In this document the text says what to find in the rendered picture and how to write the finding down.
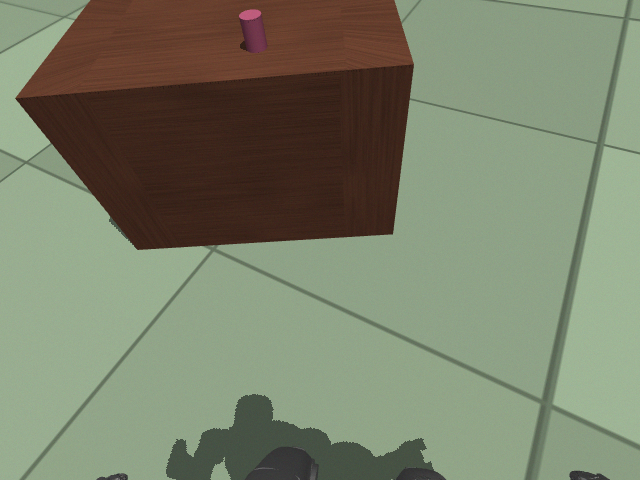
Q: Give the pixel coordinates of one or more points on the can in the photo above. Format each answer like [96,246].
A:
[253,30]

